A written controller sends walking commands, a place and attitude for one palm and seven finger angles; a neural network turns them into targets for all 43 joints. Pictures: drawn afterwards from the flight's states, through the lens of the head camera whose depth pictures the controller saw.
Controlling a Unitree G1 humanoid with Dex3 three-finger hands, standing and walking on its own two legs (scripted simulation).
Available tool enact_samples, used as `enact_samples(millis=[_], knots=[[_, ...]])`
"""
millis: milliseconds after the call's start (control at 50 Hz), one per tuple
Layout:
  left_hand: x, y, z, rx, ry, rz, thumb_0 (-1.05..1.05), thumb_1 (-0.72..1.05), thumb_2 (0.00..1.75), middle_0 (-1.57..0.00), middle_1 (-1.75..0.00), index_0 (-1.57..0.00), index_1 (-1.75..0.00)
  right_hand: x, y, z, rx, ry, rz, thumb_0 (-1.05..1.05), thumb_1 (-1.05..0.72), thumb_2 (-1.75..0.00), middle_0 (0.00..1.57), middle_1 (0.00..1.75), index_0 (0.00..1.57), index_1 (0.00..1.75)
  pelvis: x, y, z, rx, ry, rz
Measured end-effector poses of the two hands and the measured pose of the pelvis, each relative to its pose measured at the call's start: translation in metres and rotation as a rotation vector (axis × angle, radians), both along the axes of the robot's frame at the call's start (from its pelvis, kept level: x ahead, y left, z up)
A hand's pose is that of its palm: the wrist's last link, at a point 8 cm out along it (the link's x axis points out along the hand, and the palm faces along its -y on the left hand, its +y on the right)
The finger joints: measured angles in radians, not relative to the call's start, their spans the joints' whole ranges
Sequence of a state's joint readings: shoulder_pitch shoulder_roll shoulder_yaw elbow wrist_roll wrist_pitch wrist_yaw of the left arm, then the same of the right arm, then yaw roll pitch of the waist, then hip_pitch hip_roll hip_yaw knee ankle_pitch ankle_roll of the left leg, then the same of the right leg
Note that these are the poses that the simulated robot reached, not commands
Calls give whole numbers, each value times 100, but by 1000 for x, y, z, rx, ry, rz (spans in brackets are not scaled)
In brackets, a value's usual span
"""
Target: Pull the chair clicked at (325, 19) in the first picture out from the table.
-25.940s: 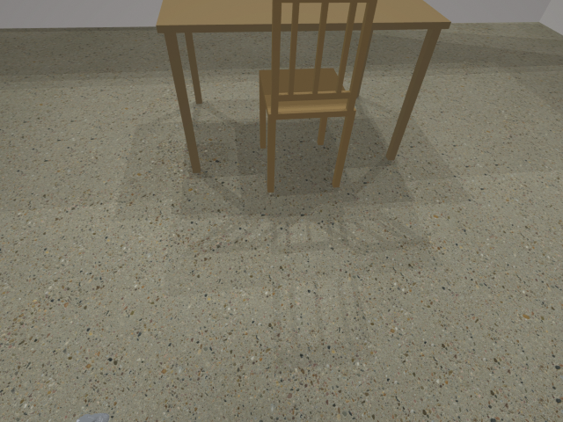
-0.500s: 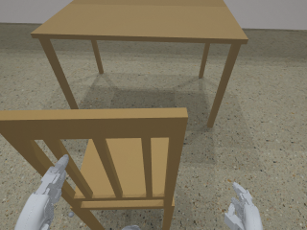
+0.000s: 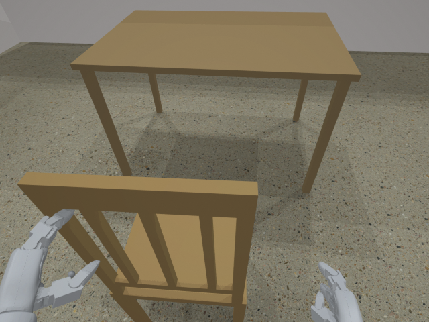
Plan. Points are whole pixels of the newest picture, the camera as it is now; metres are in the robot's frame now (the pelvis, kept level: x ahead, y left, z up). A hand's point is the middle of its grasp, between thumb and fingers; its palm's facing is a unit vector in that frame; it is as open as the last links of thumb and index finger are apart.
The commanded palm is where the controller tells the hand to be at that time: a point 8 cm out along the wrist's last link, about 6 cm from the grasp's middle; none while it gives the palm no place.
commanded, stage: draw the hand back to the body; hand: left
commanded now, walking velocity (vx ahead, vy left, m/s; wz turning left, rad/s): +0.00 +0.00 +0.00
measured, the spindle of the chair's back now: (162, 252) +0.25 +0.16 -0.04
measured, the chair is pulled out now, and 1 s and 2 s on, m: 0.60 0.59 0.59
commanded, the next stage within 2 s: step back with the hand held close in 0.52 s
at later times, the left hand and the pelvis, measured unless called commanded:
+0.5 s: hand (69, 260) +0.16 +0.26 +0.10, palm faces +0.41 -0.76 -0.51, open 6.4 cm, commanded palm +0.15 +0.29 +0.19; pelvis +0.03 -0.02 +0.01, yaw +1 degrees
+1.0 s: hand (65, 266) +0.15 +0.26 +0.10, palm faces +0.26 -0.80 -0.55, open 7.0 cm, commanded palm +0.11 +0.29 +0.20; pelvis -0.03 -0.01 +0.02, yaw -1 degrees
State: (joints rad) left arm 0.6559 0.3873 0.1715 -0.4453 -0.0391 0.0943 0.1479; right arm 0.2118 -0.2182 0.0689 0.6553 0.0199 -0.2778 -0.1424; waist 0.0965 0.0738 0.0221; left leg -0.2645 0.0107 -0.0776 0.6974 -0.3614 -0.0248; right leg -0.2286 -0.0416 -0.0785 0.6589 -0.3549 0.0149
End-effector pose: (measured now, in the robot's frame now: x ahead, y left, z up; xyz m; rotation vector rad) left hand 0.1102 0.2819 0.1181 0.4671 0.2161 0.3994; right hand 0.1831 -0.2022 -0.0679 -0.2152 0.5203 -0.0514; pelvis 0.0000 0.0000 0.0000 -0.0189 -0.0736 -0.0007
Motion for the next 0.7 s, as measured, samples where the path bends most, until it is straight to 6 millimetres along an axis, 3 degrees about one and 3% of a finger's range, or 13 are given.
enact_samples(millis=[300, 500, 700], knots=[[12, 9, 10, 37, 45, 96, 1, 81, 86, -20, -28, -45, -39, 36, -7, 3, -10, 0, 69, 1, -90, -90, 21, 30, 20, 30, 19, -11, 7, 10, -12, 15], [14, 4, 9, 23, 43, 134, 1, 88, 90, -21, -30, -44, -41, 44, -9, 1, -3, 16, 88, 1, -90, -90, 21, 30, 20, 30, 25, -18, 8, 15, -13, 21], [15, 5, 9, 14, 42, 127, 1, 89, 90, -21, -30, -43, -41, 41, -10, 1, 12, 38, 79, 1, -90, -90, 20, 30, 20, 30, 22, -20, 9, 16, -24, 18]])
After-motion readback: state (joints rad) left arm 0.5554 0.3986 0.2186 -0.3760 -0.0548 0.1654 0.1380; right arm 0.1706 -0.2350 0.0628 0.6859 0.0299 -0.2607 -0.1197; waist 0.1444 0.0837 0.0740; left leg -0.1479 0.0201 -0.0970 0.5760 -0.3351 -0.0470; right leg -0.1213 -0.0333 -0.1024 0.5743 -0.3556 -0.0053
